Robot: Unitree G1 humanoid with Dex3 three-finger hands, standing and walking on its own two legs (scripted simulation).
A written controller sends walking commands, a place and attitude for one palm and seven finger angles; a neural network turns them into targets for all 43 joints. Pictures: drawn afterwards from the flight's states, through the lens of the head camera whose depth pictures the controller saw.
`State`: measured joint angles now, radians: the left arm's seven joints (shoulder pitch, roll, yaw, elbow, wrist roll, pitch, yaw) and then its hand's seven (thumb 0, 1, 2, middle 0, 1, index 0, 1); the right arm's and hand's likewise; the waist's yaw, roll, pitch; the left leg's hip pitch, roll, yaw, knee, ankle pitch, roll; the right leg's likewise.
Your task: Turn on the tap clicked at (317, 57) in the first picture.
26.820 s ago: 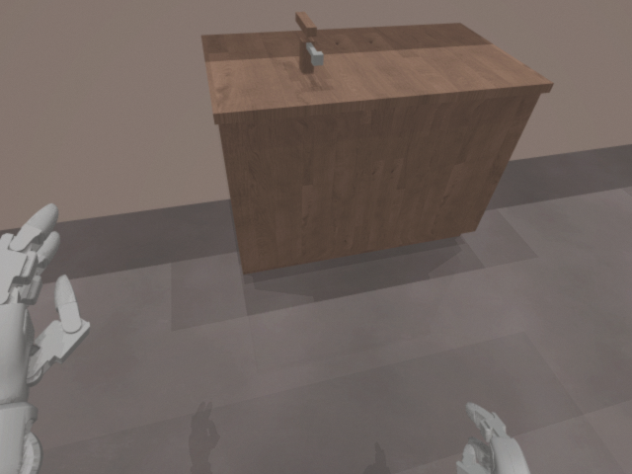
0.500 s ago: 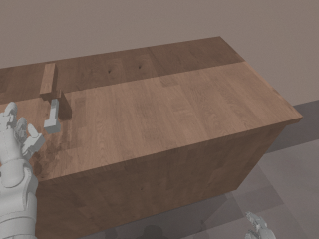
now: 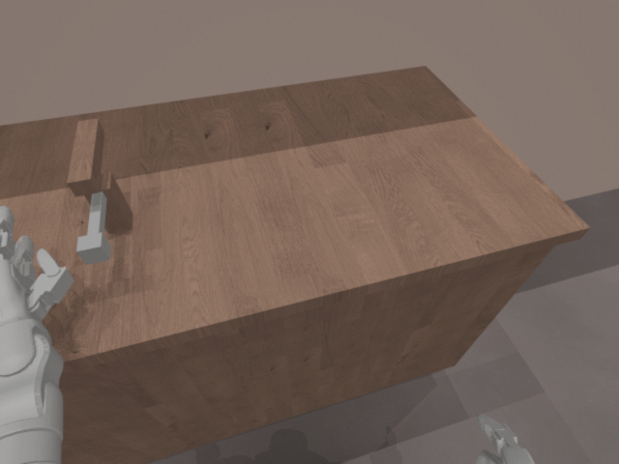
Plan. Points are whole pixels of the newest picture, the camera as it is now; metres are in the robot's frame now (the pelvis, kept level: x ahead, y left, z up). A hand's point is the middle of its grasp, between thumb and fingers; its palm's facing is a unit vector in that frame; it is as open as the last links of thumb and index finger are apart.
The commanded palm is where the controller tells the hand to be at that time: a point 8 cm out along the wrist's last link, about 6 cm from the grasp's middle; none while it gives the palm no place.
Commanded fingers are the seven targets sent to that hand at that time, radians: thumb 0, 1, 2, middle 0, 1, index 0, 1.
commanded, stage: push the lever round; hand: left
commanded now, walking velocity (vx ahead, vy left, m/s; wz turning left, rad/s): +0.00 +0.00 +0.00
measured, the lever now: (94, 248) +0.34 +0.30 +0.09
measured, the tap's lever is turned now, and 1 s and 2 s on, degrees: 0 18 35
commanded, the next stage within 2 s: none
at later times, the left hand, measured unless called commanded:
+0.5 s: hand (86, 268) +0.32 +0.30 +0.09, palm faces +0.55 -0.83 -0.08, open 7.8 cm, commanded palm +0.28 +0.33 +0.09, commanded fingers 0.00 0.90 0.90 -0.15 -0.15 -0.15 -0.15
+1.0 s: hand (119, 259) +0.33 +0.27 +0.09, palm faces +0.56 -0.83 -0.06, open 7.8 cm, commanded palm +0.29 +0.30 +0.09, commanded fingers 0.00 0.90 0.90 -0.15 -0.15 -0.15 -0.15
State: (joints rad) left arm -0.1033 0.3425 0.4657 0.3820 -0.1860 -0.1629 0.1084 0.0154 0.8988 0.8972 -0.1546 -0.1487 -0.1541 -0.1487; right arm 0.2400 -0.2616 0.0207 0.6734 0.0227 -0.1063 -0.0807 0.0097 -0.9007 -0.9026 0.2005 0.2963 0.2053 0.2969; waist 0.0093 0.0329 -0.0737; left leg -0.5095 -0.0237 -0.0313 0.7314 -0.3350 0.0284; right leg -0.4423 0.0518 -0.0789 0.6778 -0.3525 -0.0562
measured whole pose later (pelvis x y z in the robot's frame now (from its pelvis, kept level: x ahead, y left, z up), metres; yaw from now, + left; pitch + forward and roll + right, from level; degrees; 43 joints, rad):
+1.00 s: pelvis -0.01 -0.01 +0.00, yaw +1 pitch +6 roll -1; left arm -0.21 0.25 0.31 0.41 -0.14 -0.16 0.25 0.00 0.90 0.90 -0.15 -0.15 -0.15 -0.15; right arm 0.21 -0.25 0.04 0.69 0.02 -0.10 -0.07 0.01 -0.90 -0.90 0.20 0.30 0.21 0.30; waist 0.01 0.04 -0.08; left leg -0.52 -0.03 -0.05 0.74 -0.32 0.02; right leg -0.46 0.04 -0.10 0.70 -0.36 -0.06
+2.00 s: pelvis +0.00 -0.01 +0.00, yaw +1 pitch +7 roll -1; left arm -0.32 0.09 0.24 0.42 -0.01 -0.07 0.66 0.01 0.95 0.91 -0.15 -0.15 -0.11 -0.13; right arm 0.18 -0.22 0.00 0.71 -0.02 -0.01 -0.04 0.01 -0.90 -0.90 0.20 0.30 0.20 0.30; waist 0.00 0.04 -0.10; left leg -0.53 -0.03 -0.05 0.75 -0.34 0.02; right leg -0.46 0.04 -0.10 0.71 -0.37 -0.06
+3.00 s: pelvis -0.01 -0.03 -0.01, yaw +2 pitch +10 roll -1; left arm -0.64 0.06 0.33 0.73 0.09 -0.04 0.92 0.03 0.98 0.93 -0.15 -0.15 -0.13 -0.14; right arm 0.20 -0.21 -0.03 0.77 -0.07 0.00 0.03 0.01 -0.90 -0.90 0.20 0.30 0.20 0.30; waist -0.05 0.03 -0.14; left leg -0.65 -0.02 -0.08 0.81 -0.34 -0.02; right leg -0.59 0.06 -0.13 0.78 -0.38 -0.10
